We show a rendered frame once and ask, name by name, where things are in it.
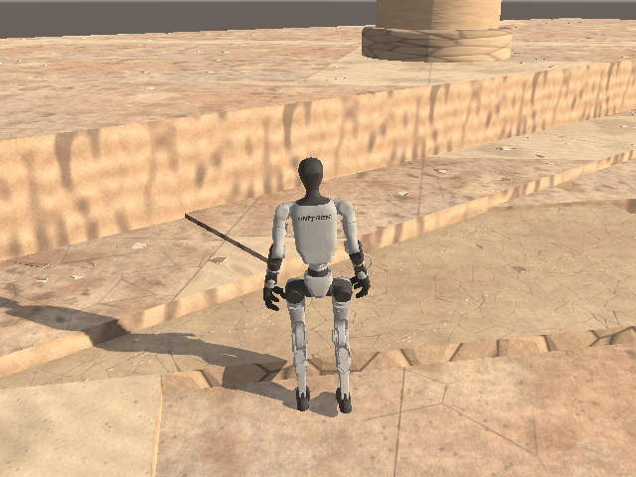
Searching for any humanoid robot torso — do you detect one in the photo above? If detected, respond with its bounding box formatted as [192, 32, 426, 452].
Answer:
[291, 195, 338, 298]

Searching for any right robot forearm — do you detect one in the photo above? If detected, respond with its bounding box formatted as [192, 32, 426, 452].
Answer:
[349, 240, 368, 279]

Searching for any right robot hand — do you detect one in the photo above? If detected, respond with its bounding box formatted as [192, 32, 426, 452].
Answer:
[350, 275, 371, 298]

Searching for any robot left upper arm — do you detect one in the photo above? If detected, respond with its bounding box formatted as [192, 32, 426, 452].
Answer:
[271, 202, 293, 259]

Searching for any left robot hand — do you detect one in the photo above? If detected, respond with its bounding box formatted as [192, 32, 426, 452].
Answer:
[263, 285, 286, 311]

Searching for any left robot forearm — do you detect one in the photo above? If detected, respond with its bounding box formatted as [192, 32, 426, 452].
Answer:
[264, 244, 282, 288]

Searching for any robot right upper arm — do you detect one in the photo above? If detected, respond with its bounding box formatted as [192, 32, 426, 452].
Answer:
[334, 199, 360, 254]

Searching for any right robot thigh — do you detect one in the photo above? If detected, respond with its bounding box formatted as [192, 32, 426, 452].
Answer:
[332, 276, 353, 347]

